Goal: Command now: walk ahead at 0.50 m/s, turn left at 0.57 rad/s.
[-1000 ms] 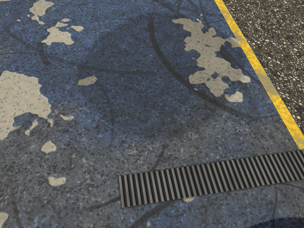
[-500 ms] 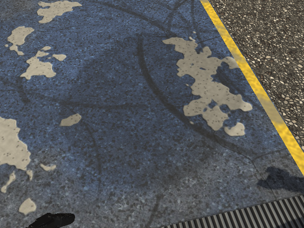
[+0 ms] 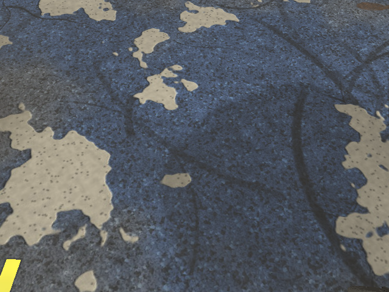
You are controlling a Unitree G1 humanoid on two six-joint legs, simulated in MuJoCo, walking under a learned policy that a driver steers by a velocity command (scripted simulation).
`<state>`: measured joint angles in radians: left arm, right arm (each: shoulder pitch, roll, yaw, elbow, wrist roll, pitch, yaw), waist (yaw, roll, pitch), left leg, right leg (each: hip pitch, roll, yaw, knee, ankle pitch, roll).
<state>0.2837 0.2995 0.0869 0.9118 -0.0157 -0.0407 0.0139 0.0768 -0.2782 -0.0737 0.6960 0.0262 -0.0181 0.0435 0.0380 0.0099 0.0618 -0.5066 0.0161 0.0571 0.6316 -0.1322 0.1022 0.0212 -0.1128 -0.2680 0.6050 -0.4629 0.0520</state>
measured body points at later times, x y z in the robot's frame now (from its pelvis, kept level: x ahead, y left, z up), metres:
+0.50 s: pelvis +0.27 +0.00 +0.00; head +0.30 +0.01 +0.45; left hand +0.42 +0.30 -0.07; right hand +0.40 -0.28 -0.10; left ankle +0.12 +0.08 -0.70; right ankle +0.42 -0.07 -0.72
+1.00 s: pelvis +0.32 +0.05 +0.02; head +0.32 +0.10 +0.47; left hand +0.29 +0.38 -0.10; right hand +0.58 -0.12 -0.06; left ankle +0.26 +0.13 -0.71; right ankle +0.42 -0.07 -0.67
